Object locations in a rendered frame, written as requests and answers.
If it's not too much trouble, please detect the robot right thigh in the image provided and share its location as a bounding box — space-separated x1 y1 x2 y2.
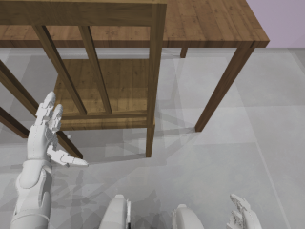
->
171 207 205 229

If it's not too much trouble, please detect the right robot hand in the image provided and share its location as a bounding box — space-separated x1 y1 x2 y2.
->
227 194 263 229

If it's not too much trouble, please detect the chair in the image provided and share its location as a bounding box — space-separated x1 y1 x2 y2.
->
0 0 167 159

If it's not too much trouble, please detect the left robot hand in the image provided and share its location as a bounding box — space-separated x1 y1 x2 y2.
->
27 91 89 169

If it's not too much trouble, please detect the table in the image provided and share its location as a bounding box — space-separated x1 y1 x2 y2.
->
0 0 270 138

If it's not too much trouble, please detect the left robot forearm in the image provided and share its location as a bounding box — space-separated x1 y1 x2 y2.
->
10 158 52 229

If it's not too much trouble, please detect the right robot shin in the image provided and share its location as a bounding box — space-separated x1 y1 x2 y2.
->
177 204 187 208

